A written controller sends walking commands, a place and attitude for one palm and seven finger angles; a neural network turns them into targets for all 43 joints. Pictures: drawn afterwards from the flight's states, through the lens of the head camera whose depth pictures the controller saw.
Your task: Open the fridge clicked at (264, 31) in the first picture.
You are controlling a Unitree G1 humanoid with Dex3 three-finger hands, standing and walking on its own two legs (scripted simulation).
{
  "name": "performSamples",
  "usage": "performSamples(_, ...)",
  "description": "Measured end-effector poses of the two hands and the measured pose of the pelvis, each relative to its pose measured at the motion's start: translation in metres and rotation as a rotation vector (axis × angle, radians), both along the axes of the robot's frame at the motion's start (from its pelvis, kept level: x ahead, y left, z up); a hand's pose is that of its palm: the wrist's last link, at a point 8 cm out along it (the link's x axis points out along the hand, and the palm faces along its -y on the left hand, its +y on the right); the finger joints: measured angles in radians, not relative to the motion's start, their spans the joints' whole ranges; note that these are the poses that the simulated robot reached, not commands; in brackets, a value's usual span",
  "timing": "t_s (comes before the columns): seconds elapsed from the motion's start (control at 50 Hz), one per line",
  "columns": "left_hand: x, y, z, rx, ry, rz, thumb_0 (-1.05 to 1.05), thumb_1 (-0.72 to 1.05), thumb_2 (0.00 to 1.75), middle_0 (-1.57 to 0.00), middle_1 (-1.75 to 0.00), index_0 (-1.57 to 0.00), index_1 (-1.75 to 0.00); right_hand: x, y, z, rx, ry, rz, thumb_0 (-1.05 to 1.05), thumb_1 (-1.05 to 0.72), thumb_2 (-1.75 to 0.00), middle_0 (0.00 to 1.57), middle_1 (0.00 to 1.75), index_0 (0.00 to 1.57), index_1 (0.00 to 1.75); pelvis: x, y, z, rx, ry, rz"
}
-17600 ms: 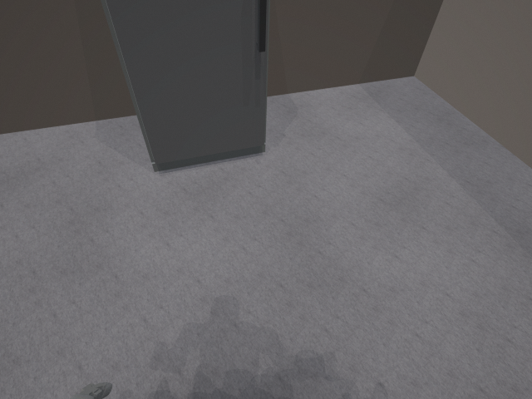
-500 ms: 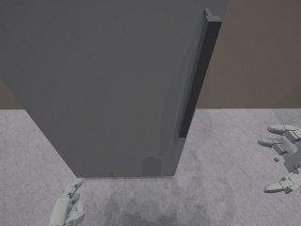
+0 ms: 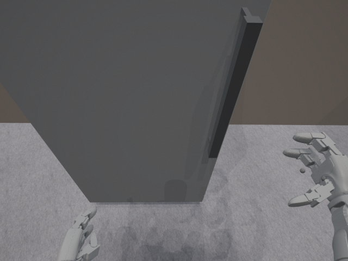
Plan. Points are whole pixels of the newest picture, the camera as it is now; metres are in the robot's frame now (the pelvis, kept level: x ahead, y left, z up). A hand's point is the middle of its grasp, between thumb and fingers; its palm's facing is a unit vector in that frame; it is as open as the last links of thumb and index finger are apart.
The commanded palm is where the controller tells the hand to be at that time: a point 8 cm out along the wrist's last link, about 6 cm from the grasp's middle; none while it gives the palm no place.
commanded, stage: move the hooked fingers beside the handle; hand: right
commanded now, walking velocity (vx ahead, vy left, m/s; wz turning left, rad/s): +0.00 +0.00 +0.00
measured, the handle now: (224, 100) +0.48 -0.10 +0.12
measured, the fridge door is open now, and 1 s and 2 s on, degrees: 0 0 0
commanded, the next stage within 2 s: none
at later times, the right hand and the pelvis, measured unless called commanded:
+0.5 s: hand (281, 151) +0.35 -0.22 +0.08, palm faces -0.04 +1.00 -0.01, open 14.0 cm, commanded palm +0.33 -0.26 +0.09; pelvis +0.01 +0.00 +0.00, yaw +0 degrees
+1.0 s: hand (259, 134) +0.40 -0.18 +0.08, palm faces -0.06 +1.00 -0.02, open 14.0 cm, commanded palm +0.38 -0.23 +0.08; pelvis +0.01 +0.00 +0.00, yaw +1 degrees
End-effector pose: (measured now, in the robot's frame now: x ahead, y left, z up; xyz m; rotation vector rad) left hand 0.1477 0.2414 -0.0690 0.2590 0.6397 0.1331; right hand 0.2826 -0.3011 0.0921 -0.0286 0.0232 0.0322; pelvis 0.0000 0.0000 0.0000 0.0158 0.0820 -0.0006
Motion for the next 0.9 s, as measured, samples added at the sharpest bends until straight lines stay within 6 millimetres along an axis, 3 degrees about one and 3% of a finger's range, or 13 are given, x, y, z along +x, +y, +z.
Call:
performSamples(0.52, -0.023, 0.015, -0.014, 0.000, 0.135, 0.059, 0.01, 0.90, 0.90, -0.21, -0.30, -0.20, -0.30, 0.054, 0.027, -0.008, 0.011, 0.017, 0.008, -0.01, 0.50, -0.30, 0.30, 1.20, 0.30, 1.20, 0.006, 0.005, 0.000, -0.006, 0.039, 0.009)
performSamples(0.9, -0.038, 0.013, -0.025, -0.031, 0.233, 0.090, 0.01, 0.90, 0.90, -0.21, -0.30, -0.20, -0.30, 0.094, 0.061, -0.009, 0.019, 0.005, 0.032, -0.01, 0.50, -0.30, 0.30, 1.20, 0.30, 1.20, 0.011, 0.004, -0.001, -0.011, 0.066, 0.019)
